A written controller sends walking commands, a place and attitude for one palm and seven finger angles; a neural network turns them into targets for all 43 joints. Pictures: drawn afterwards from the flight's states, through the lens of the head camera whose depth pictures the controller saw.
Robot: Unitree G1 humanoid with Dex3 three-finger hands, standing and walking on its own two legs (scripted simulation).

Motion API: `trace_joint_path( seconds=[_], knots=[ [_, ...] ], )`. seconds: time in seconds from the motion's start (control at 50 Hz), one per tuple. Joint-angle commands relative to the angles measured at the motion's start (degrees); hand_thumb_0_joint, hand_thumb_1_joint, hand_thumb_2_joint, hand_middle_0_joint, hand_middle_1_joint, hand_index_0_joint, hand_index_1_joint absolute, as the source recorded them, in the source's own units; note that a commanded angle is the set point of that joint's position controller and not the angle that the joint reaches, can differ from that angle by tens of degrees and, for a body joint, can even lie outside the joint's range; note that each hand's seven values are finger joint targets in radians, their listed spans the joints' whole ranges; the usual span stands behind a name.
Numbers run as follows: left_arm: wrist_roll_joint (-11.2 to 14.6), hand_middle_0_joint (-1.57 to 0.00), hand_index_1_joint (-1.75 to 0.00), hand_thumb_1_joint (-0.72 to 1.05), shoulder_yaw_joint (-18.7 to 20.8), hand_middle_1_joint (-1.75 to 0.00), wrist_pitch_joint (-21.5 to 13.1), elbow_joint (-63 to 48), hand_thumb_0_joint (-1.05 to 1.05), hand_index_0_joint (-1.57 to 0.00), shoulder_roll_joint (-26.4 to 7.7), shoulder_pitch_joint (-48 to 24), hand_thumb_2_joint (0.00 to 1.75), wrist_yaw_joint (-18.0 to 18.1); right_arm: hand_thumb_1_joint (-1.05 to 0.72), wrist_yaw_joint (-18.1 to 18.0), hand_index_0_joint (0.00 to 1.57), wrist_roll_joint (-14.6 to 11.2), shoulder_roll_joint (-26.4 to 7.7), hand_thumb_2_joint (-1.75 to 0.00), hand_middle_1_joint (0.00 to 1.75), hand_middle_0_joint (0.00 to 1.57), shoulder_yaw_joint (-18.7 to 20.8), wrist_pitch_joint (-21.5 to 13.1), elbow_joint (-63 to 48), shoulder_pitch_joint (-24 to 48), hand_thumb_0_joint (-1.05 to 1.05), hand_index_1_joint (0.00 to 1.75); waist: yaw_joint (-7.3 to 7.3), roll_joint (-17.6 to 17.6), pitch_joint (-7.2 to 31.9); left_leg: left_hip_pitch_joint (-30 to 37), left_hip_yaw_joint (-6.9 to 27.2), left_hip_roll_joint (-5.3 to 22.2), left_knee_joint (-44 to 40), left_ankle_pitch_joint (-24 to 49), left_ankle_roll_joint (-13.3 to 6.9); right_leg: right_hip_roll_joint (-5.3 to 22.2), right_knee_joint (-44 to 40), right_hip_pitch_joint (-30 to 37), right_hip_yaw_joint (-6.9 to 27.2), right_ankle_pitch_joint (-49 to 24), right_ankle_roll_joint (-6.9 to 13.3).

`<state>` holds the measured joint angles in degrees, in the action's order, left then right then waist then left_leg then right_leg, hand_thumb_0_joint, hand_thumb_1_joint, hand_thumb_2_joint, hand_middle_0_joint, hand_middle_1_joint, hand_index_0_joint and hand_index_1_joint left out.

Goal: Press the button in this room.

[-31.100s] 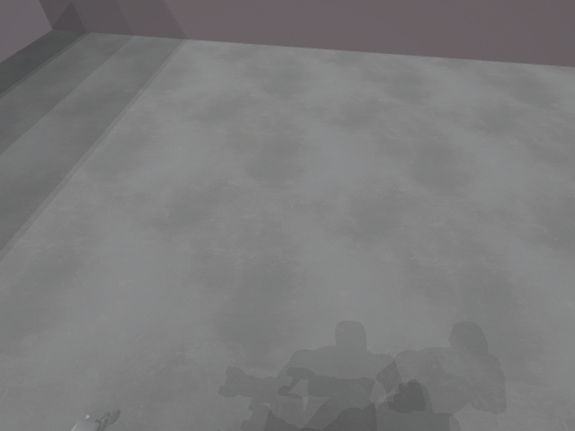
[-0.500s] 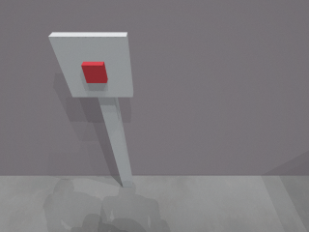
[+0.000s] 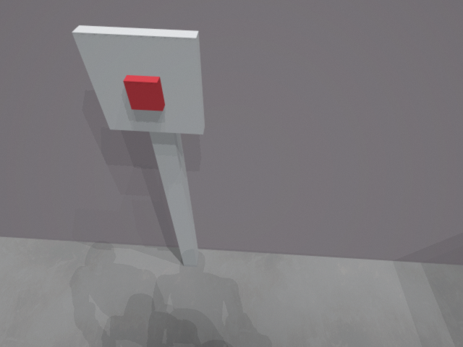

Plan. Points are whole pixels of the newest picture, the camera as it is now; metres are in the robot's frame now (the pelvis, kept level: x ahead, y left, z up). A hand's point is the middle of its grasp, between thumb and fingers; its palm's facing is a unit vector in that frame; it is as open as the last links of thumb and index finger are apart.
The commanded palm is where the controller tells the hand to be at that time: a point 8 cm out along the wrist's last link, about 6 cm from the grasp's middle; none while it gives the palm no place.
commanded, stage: look again from close up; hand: left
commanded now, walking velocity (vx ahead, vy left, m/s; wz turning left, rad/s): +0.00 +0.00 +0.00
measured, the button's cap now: (145, 92) +0.54 +0.20 +0.16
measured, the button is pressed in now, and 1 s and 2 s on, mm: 0 0 0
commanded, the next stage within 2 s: shuffle to correct the standing spot in 0.44 s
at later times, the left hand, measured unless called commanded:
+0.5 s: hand out of the picture +0.08 +0.27 -0.15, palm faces +0.00 -0.95 -0.32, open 7.3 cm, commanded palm none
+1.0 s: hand out of the picture -0.03 +0.17 -0.18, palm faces +0.03 -0.99 -0.14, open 7.3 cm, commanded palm none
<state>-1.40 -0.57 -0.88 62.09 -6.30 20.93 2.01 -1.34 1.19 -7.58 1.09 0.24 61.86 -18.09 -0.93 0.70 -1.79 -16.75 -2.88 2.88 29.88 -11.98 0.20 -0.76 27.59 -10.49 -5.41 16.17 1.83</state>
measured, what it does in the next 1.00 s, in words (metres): stands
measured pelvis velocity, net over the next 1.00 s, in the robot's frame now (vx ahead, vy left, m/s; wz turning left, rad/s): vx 0.04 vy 0.02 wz -0.02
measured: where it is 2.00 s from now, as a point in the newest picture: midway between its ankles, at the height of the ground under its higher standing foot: outside the picture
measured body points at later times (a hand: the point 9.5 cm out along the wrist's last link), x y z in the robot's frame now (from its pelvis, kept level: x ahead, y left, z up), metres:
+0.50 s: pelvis +0.00 +0.04 +0.00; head -0.02 +0.04 +0.45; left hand +0.08 +0.32 -0.13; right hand +0.08 -0.23 -0.13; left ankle +0.04 +0.12 -0.74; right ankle -0.01 -0.10 -0.74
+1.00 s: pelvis +0.04 +0.02 -0.01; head +0.04 +0.02 +0.44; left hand -0.03 +0.22 -0.17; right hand +0.01 -0.21 -0.16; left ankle +0.04 +0.12 -0.74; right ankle -0.01 -0.10 -0.74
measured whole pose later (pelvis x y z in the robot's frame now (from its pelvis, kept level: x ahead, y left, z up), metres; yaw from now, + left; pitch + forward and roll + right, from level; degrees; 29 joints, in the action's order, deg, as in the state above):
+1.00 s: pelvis +0.04 +0.02 -0.01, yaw -1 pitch -1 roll -1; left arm -1.4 -0.2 -0.3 64.4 -7.4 26.1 0.7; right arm -0.4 0.6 -9.4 0.7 0.6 64.7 -19.2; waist 0.2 0.4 -0.2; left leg -15.1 -4.0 2.4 35.1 -19.0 -0.9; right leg -0.1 30.4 -8.0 -3.9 21.4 0.6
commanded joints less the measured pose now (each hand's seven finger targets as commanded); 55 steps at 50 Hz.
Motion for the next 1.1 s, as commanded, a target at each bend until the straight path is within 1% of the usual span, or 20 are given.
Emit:
trace_joint_path(
  seconds=[0.0, 0.02, 0.06, 0.12, 0.22, 0.4, 0.52, 0.56, 0.62, 0.68, 0.78, 0.84, 0.9, 0.94, 0.98, 1.0, 1.02, 1.04, 1.06, 1.08],
  knots=[
    [0.3, -0.20, -0.30, 0.90, 2.5, -0.30, -1.1, -5.3, 0.00, -0.20, -10.2, -0.8, 0.90, 0.6, -0.90, -0.2, 0.20, 0.2, -6.6, -0.90, 0.30, 0.20, 1.4, -1.1, -4.8, -1.0, 0.00, 0.30, -0.53, -1.8, 0.7, 2.5, 2.5, 0.6, 0.1, -0.1, -1.4, 9.8, -9.6, -6.3, 11.5, 2.5, 2.7],
    [0.3, -0.20, -0.30, 0.90, 2.6, -0.30, -1.1, -5.4, 0.00, -0.20, -10.4, -0.9, 0.90, 0.5, -0.90, -0.3, 0.20, 0.1, -7.1, -0.90, 0.30, 0.20, 1.6, -1.2, -4.9, -0.5, 0.00, 0.30, -0.39, 0.2, -0.6, 2.6, 2.9, 1.3, -1.1, 0.5, -1.6, 9.0, -8.9, -7.0, 10.8, 2.0, 2.5],
    [0.4, -0.20, -0.30, 0.90, 2.7, -0.30, -1.3, -5.5, 0.00, -0.20, -11.2, -1.0, 0.90, 0.5, -0.90, -0.3, 0.20, -0.1, -8.7, -0.90, 0.30, 0.20, 1.7, -1.7, -5.1, 0.1, 0.00, 0.30, 0.18, 1.9, -0.8, 2.7, 4.2, 2.7, -2.6, 4.8, -2.3, 7.4, -6.3, -5.1, 8.8, -4.6, 1.9],
    [0.4, -0.20, -0.30, 0.90, 2.8, -0.30, -1.2, -5.7, 0.00, -0.20, -12.6, -1.4, 0.90, 0.4, -0.90, -0.4, 0.20, -0.3, -11.2, -0.90, 0.30, 0.20, 1.9, -2.1, -5.4, 1.3, 0.00, 0.30, 0.79, 1.4, 0.0, 2.9, 5.0, 3.8, -3.1, 10.5, -3.0, 6.7, -3.7, -2.1, 6.7, -11.5, 1.3],
    [0.5, -0.20, -0.30, 0.90, 2.9, -0.30, -0.8, -6.3, 0.00, -0.20, -14.8, -4.2, 0.90, 0.1, -0.90, -0.2, 0.20, -0.2, -14.1, -0.90, 0.30, 0.20, 2.1, -2.2, -6.1, 4.6, 0.00, 0.30, 1.13, 1.5, 0.3, 3.7, 5.6, 4.4, -5.3, 11.3, -3.3, 6.5, -3.8, -1.0, 6.2, -10.8, 0.7],
    [0.3, -0.20, -0.30, 0.90, 2.8, -0.30, -0.2, -7.1, 0.00, -0.20, -18.1, -9.0, 0.90, -0.6, -0.90, 0.7, 0.20, 0.0, -18.1, -0.90, 0.30, 0.20, 1.9, -2.2, -6.7, 9.1, 0.00, 0.30, 1.33, 0.8, 0.9, 3.0, 7.8, 4.9, -11.3, 2.2, -3.2, 6.7, -5.6, 0.5, 5.9, -5.1, -0.3],
    [0.2, -0.20, -0.30, 0.90, 2.5, -0.30, -0.2, -6.6, 0.00, -0.20, -18.9, -9.9, 0.90, -0.8, -0.90, 1.1, 0.20, -0.1, -19.1, -0.90, 0.30, 0.20, 1.8, -1.9, -6.2, 10.2, 0.00, 0.30, 1.12, -0.4, 1.3, 3.5, 8.5, 5.0, -13.7, -2.6, -2.9, 7.1, -6.7, 0.3, 6.0, -3.6, -0.4],
    [0.3, -0.20, -0.30, 0.90, 1.2, -0.30, 0.6, -4.7, 0.00, -0.20, -13.5, -6.7, 0.90, -0.7, -0.90, 1.3, 0.20, 0.2, -14.1, -0.90, 0.30, 0.20, 0.5, -1.0, -4.5, 7.8, 0.00, 0.30, 0.86, -0.9, 1.1, 3.3, 8.2, 4.9, -14.8, -10.6, -2.1, 6.6, -6.7, -0.3, 5.1, 1.5, -1.2],
    [-0.2, -0.20, -0.30, 0.90, 1.1, -0.30, 1.3, -3.8, 0.00, -0.20, -12.9, -4.2, 0.90, -1.0, -0.90, 1.4, 0.20, 0.3, -14.8, -0.90, 0.30, 0.20, 0.9, 0.1, -3.9, 6.7, 0.00, 0.30, 0.93, 1.2, -1.7, 0.6, 10.0, 5.9, -17.6, -23.7, -2.6, 4.7, -4.7, -2.9, 3.5, 9.8, -1.2],
    [-0.3, -0.20, -0.30, 0.90, 1.2, -0.30, 1.1, -3.3, 0.00, -0.20, -12.5, -1.7, 0.90, -1.3, -0.90, 1.3, 0.20, 0.2, -15.2, -0.90, 0.30, 0.20, 1.1, 0.3, -3.6, 6.0, 0.00, 0.30, 1.34, 1.0, -3.7, -0.5, 10.5, 6.7, -17.0, -24.8, -3.6, 4.1, -3.6, -3.7, 3.3, 9.1, -0.6],
    [-0.1, -0.20, -0.30, 0.90, 1.4, -0.30, 0.2, -2.1, 0.00, -0.20, -11.4, 2.1, 0.90, -1.4, -0.90, 1.0, 0.20, -0.1, -12.9, -0.90, 0.30, 0.20, 1.2, -0.4, -2.5, 3.7, 0.00, 0.30, 1.10, -0.7, -3.2, 0.4, 7.2, 5.2, -11.0, -18.1, -3.6, 5.2, -5.2, -3.3, 6.4, 8.1, 0.9],
    [0.0, -0.20, -0.30, 0.90, 1.7, -0.30, 0.2, -1.4, 0.00, -0.20, -10.6, 4.0, 0.90, -1.3, -0.90, 0.8, 0.20, -0.2, -11.1, -0.90, 0.30, 0.20, 1.3, -0.6, -2.0, 2.7, 0.00, 0.30, 1.08, -0.9, -6.1, -1.8, 5.6, 3.9, -8.0, -18.5, -3.4, 5.9, -6.4, -5.1, 8.5, 11.6, 1.7],
    [0.2, -0.20, -0.30, 0.90, 2.0, -0.30, -0.2, -0.4, 0.00, -0.20, -10.1, 7.0, 0.90, -1.0, -0.90, 0.7, 0.20, -0.4, -8.7, -0.90, 0.30, 0.20, 1.0, -1.1, -1.7, 1.6, 0.00, 0.30, 1.37, -4.6, -6.2, -3.9, 1.7, 2.0, -1.0, -12.7, -2.9, 7.7, -8.1, -2.6, 11.8, 9.9, 3.3],
    [0.3, -0.20, -0.30, 0.90, 2.4, -0.30, -0.5, 0.5, 0.00, -0.20, -10.1, 9.0, 0.90, -0.4, -0.90, 0.5, 0.20, -0.5, -6.2, -0.90, 0.30, 0.20, 0.3, -1.5, -1.9, 2.2, 0.00, 0.30, 1.85, -8.1, -5.5, -6.5, -2.5, -0.3, 5.0, -6.9, -1.7, 11.2, -9.5, 1.2, 15.2, 0.0, 4.7],
    [0.4, -0.20, -0.30, 0.90, 2.3, -0.30, -0.8, 1.0, 0.00, -0.20, -9.5, 9.6, 0.90, 0.1, -0.90, 0.2, 0.20, -0.6, -5.0, -0.90, 0.30, 0.20, -0.1, -1.5, -1.5, 2.4, 0.00, 0.30, 1.73, -6.9, -4.5, -4.5, -2.9, 0.1, 5.2, -3.8, -1.0, 12.4, -7.5, 2.7, 13.9, -18.3, 4.8],
    [0.4, -0.20, -0.30, 0.90, 2.0, -0.30, -0.9, 1.2, 0.00, -0.20, -8.5, 8.8, 0.90, 0.4, -0.90, 0.0, 0.20, -0.8, -4.5, -0.90, 0.30, 0.20, -0.3, -1.6, -0.9, 1.3, 0.00, 0.30, 0.87, -4.3, -3.5, -0.9, -2.1, 0.8, 2.0, 1.6, -1.0, 11.1, -4.6, 2.6, 11.3, -28.3, 3.8],
    [0.5, -0.20, -0.30, 0.90, 1.7, -0.30, -0.9, 1.2, 0.00, -0.20, -7.7, 8.3, 0.90, 0.7, -0.90, -0.3, 0.20, -1.1, -4.6, -0.90, 0.30, 0.20, -0.4, -1.7, 0.3, -0.5, 0.00, 0.30, 0.21, -1.6, -1.9, 4.0, -0.9, 1.7, -0.4, 12.1, -1.2, 8.7, -1.1, 2.0, 7.9, -36.2, 1.9],
    [0.6, -0.20, -0.30, 0.90, 1.4, -0.30, -0.9, 0.9, 0.00, -0.20, -7.1, 8.1, 0.90, 1.0, -0.90, -0.8, 0.20, -1.3, -5.4, -0.90, 0.30, 0.20, -0.2, -1.9, 1.4, -2.4, 0.00, 0.30, 0.10, 0.7, 0.1, 8.1, 0.0, 2.9, 0.2, 24.7, -1.7, 7.5, 0.4, 1.6, 6.0, -39.0, 0.2],
    [0.7, -0.20, -0.30, 0.90, 1.5, -0.30, -0.8, 0.5, 0.00, -0.20, -7.4, 8.1, 0.90, 1.4, -0.90, -1.3, 0.20, -1.4, -6.7, -0.90, 0.30, 0.20, 0.3, -1.9, 1.7, -3.3, 0.00, 0.30, 0.02, 2.6, 1.4, 10.8, 0.5, 3.7, 1.1, 34.4, -2.3, 7.0, 0.9, 1.5, 5.7, -37.9, -0.5],
    [0.7, -0.20, -0.30, 0.90, 1.8, -0.30, -0.6, 0.2, 0.00, -0.20, -8.0, 8.0, 0.90, 1.6, -0.90, -1.6, 0.20, -1.6, -7.4, -0.90, 0.30, 0.20, 0.7, -1.7, 1.3, -3.0, 0.00, 0.30, 0.23, 4.4, 1.3, 12.2, 0.2, 4.0, 2.5, 40.8, -2.5, 6.8, 1.2, 0.6, 5.5, -38.1, -1.1]
  ],
)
